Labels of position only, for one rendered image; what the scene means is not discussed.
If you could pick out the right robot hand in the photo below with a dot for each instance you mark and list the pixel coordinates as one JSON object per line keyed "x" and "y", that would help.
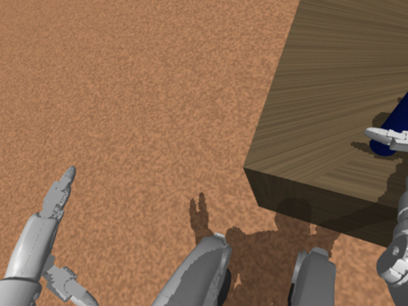
{"x": 396, "y": 141}

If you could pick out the left robot foot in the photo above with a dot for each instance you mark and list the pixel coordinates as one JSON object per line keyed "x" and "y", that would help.
{"x": 224, "y": 289}

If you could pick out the left robot arm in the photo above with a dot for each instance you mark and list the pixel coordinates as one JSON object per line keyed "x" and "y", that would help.
{"x": 17, "y": 291}

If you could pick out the right robot arm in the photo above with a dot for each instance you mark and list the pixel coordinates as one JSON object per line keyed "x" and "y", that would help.
{"x": 392, "y": 265}

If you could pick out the can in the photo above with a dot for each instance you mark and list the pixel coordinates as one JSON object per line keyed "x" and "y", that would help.
{"x": 397, "y": 121}

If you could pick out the left robot hand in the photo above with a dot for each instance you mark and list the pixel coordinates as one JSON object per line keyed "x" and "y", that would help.
{"x": 31, "y": 257}

